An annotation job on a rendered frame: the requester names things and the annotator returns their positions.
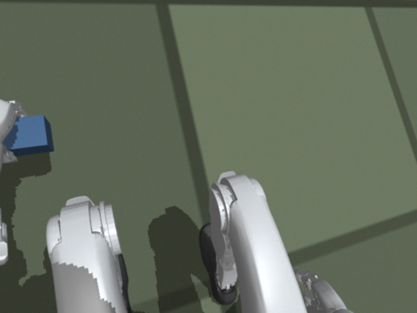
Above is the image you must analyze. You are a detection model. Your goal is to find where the right robot foot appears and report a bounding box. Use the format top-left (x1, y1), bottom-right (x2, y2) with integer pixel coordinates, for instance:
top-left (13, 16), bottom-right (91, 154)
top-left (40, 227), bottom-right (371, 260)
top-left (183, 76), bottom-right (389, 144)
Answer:
top-left (199, 223), bottom-right (237, 305)

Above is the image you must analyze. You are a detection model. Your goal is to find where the left robot foot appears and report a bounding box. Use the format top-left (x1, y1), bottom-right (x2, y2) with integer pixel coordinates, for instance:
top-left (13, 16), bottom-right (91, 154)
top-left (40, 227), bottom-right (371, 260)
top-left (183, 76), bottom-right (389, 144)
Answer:
top-left (118, 254), bottom-right (132, 313)

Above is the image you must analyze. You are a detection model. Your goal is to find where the carton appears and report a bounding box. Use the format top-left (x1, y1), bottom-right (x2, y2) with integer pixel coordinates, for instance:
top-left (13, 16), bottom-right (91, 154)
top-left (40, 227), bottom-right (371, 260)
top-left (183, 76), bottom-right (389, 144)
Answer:
top-left (3, 115), bottom-right (54, 157)

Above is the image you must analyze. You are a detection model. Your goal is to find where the left robot hand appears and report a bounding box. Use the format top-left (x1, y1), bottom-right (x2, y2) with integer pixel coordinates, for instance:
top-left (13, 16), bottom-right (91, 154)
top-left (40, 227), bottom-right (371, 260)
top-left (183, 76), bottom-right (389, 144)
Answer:
top-left (0, 99), bottom-right (27, 164)

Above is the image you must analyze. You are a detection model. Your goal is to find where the right robot hand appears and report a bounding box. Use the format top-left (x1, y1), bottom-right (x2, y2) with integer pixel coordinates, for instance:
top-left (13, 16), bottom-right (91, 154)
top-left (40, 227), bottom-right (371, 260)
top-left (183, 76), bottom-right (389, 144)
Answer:
top-left (293, 269), bottom-right (347, 313)

